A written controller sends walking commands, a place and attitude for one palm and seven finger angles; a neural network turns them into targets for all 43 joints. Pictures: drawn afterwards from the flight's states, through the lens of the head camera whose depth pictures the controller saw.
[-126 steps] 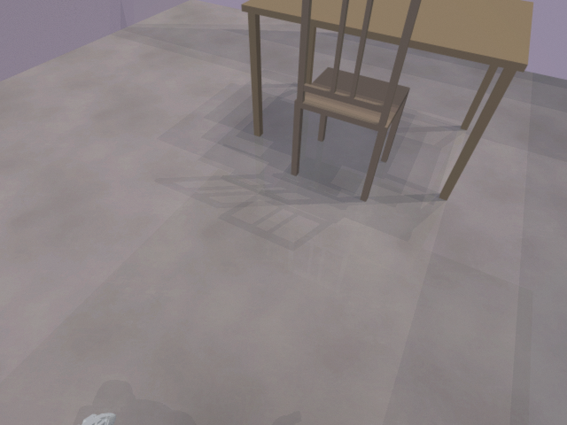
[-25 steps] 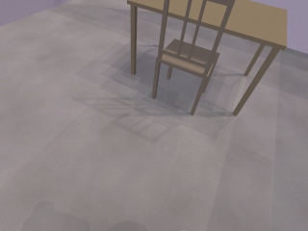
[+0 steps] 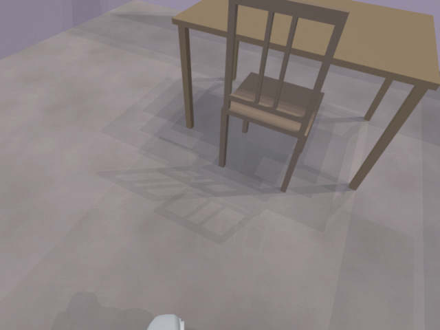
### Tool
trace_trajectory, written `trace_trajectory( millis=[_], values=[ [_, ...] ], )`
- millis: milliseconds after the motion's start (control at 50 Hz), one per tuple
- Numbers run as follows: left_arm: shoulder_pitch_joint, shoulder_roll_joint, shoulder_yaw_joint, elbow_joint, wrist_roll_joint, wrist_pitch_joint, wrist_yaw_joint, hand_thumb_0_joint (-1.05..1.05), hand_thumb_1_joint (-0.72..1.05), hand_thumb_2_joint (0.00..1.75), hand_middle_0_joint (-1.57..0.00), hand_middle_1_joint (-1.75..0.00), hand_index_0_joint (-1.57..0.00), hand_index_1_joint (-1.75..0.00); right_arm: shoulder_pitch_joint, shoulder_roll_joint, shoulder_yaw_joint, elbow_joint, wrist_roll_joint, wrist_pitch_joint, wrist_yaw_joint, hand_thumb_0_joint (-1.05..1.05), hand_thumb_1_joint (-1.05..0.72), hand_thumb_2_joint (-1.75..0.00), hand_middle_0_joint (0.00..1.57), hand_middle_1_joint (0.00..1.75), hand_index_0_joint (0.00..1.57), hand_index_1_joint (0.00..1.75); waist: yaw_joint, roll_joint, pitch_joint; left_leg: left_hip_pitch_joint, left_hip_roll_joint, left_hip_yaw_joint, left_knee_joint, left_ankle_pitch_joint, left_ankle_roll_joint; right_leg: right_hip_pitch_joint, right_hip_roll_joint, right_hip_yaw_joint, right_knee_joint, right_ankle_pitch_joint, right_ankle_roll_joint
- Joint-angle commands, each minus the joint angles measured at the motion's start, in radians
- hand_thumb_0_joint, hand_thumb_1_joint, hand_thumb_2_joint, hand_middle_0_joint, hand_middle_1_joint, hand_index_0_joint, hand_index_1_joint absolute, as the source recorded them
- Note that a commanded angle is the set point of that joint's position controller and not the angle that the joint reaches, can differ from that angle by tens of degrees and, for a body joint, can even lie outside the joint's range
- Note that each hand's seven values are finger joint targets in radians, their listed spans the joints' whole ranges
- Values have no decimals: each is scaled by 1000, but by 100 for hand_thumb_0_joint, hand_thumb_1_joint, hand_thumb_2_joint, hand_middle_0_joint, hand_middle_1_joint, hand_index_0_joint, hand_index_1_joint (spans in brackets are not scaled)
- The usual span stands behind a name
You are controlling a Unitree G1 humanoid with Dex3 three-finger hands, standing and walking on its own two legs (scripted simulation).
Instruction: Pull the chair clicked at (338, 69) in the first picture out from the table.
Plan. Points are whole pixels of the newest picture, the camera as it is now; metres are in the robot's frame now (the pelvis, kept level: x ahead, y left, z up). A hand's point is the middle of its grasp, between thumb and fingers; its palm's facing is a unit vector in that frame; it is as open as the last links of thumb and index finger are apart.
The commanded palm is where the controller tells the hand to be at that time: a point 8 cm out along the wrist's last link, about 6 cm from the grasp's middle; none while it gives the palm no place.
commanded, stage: walk to a spot facing it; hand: left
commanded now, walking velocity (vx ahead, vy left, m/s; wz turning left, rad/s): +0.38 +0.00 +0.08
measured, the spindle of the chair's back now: (263, 62) +1.07 -0.15 -0.05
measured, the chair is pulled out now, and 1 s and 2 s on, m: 0.00 0.00 0.00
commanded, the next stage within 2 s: turn to face it in 0.48 s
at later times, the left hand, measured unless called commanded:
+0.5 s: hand (110, 293) +0.23 +0.25 -0.17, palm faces +0.00 -0.99 -0.15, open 7.4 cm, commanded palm none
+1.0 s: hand (168, 199) +0.47 +0.16 -0.15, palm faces -0.26 -0.94 -0.23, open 7.4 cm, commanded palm none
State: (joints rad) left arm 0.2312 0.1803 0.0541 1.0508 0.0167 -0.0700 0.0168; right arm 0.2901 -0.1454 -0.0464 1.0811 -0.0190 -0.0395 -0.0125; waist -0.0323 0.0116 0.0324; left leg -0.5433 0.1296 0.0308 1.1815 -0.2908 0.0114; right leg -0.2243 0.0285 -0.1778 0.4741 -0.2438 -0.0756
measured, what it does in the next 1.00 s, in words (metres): walks ahead, turning right: left foot, then right foot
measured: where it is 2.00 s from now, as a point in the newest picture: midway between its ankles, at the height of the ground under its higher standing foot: (233, 275)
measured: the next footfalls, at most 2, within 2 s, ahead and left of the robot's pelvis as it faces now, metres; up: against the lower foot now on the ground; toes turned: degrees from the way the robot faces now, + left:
left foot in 0.24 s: +0.26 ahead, +0.16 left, +0.00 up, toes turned +10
right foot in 0.76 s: +0.39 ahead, -0.10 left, +0.00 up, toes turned -22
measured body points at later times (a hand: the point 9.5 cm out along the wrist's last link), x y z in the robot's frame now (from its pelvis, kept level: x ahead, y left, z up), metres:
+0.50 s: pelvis +0.22 +0.07 +0.01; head +0.23 +0.09 +0.46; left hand +0.23 +0.30 -0.16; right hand +0.25 -0.17 -0.13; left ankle +0.22 +0.15 -0.73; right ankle +0.23 -0.07 -0.64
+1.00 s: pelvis +0.33 +0.01 +0.00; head +0.35 -0.02 +0.45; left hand +0.49 +0.20 -0.14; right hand +0.30 -0.23 -0.16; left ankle +0.36 +0.16 -0.66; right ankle +0.35 -0.08 -0.73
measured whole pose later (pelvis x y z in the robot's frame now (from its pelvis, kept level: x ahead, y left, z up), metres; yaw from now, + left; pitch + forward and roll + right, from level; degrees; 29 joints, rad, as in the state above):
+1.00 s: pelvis +0.33 +0.01 +0.00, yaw -17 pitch +1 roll +1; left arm 0.15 0.16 0.05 0.97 0.01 0.01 0.02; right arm 0.20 -0.18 -0.04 1.01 -0.02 0.02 -0.02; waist -0.03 0.03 0.06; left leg -0.50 0.12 0.05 1.08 -0.38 -0.07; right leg -0.33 0.01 -0.09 0.48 -0.18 -0.07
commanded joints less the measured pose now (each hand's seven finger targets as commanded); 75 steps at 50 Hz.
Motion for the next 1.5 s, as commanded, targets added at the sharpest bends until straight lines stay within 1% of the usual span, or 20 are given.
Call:
trace_trajectory(
  millis=[0,140,200,220,240,320,400,640,700,720,740,760,880,1060,1140,1160,1180,1200,1320,1480],
  values=[
    [94,76,1,-13,5,-19,-9,0,90,90,-20,-30,-20,-30,57,-10,-4,-50,-6,14,25,0,-90,-90,20,30,20,30,-2,-113,70,32,36,28,-209,112,-38,-119,-253,174,-305,111,-84],
    [196,132,11,19,9,-14,-9,0,90,90,-20,-30,-20,-30,-164,-50,-2,-132,-1,-18,46,0,-90,-90,20,30,20,30,66,-100,66,70,-13,88,-524,96,-17,104,-294,187,-222,228,-68],
    [188,118,11,20,3,-7,-10,0,90,90,-20,-30,-20,-30,80,-140,-27,-58,-12,-34,27,0,-90,-90,20,30,20,30,-51,50,-54,513,-33,77,-685,118,19,-30,-212,101,147,317,-14],
    [228,68,6,5,-7,-5,-17,0,90,90,-20,-30,-20,-30,223,-263,-56,-29,-25,-41,14,0,-90,-90,20,30,20,30,-90,274,-180,737,219,-260,-768,107,102,-234,-85,13,463,0,44],
    [194,62,-2,-28,-4,-10,-20,0,90,90,-20,-30,-20,-30,289,-309,-60,-14,-11,-31,7,0,-90,-90,20,30,20,30,-100,339,-207,781,361,-461,-893,146,176,-377,-23,77,720,-340,54],
    [114,38,9,-4,8,17,-26,0,90,90,-20,-30,-20,-30,52,-146,-16,-64,-7,-41,-4,0,-90,-90,20,30,20,30,-5,46,21,409,272,-165,-960,123,115,-382,-156,180,819,-101,56],
    [180,-14,15,3,15,63,-24,0,90,90,-20,-30,-20,-30,37,-83,-12,-59,-3,-55,-11,0,-90,-90,20,30,20,30,52,91,27,321,208,59,-987,242,81,-340,-156,171,757,14,79],
    [-59,20,20,-129,9,73,-39,0,90,90,-20,-30,-20,-30,90,-169,-32,-37,-8,-22,-16,0,-90,-90,20,30,20,30,7,147,35,504,229,229,-796,635,86,-263,-100,40,235,26,76],
    [122,87,33,-86,16,50,-34,0,90,90,-20,-30,-20,-30,57,-187,-37,-52,2,-10,-9,0,-90,-90,20,30,20,30,107,64,-85,437,184,273,-489,597,21,52,-58,16,48,179,55],
    [192,191,53,-69,21,32,-23,0,90,90,-20,-30,-20,-30,93,-141,-30,-66,11,-4,1,0,-90,-90,20,30,20,30,127,-144,-184,209,109,287,-230,251,-34,300,-239,223,31,497,-7],
    [251,280,71,-56,1,29,-14,0,90,90,-20,-30,-20,-30,102,-83,-17,-96,15,0,-6,0,-90,-90,20,30,20,30,125,-334,-273,-1,-47,203,74,-361,-87,422,-478,556,0,972,-148],
    [234,260,66,-72,-17,39,1,0,90,90,-20,-30,-20,-30,68,-114,-18,-112,21,16,-23,0,-90,-90,20,30,20,30,125,-226,-274,22,-11,37,116,-360,-69,339,-486,507,-47,935,-202],
    [-65,147,36,-142,-1,54,15,0,90,90,-20,-30,-20,-30,73,-82,-14,-71,-1,62,-12,0,-90,-90,20,30,20,30,-8,-123,-96,88,13,14,-11,-90,-86,-40,-285,267,-156,471,-93],
    [-14,170,48,-133,12,78,1,0,90,90,-20,-30,-20,-30,-44,-88,-9,-133,6,56,-14,0,-90,-90,20,30,20,30,46,-145,-80,165,-56,32,-396,-128,-68,-3,-257,380,-187,198,-123],
    [-43,160,48,-138,-3,87,0,0,90,90,-20,-30,-20,-30,40,-100,-6,-109,11,39,-24,0,-90,-90,20,30,20,30,-1,-120,-95,380,-71,38,-730,54,-51,-53,-200,379,-93,197,-54],
    [-25,115,38,-140,-7,90,-1,0,90,90,-20,-30,-20,-30,61,-132,-9,-100,9,30,-26,0,-90,-90,20,30,20,30,1,-3,-87,456,16,-46,-831,74,-29,-132,-135,315,-12,75,-7],
    [-6,62,27,-154,-16,91,-9,0,90,90,-20,-30,-20,-30,56,-207,-18,-120,-6,25,-26,0,-90,-90,20,30,20,30,8,238,-67,460,214,-281,-929,94,45,-251,-24,210,142,-132,55],
    [-28,79,29,-162,-4,93,-13,0,90,90,-20,-30,-20,-30,23,-240,-21,-143,-13,35,-27,0,-90,-90,20,30,20,30,4,269,-3,371,313,-376,-1002,-1,128,-295,-4,163,322,-286,77],
    [29,85,35,-103,15,86,-43,0,90,90,-20,-30,-20,-30,8,-165,-3,-134,-9,-2,-28,0,-90,-90,20,30,20,30,29,117,32,409,151,-119,-1016,-30,92,-386,-57,187,637,-56,92],
    [-95,49,8,-115,10,72,-48,0,90,90,-20,-30,-20,-30,198,-167,-18,-40,-15,-19,-26,0,-90,-90,20,30,20,30,-44,126,17,577,204,-82,-975,251,145,-371,-112,129,360,-103,99]
  ],
)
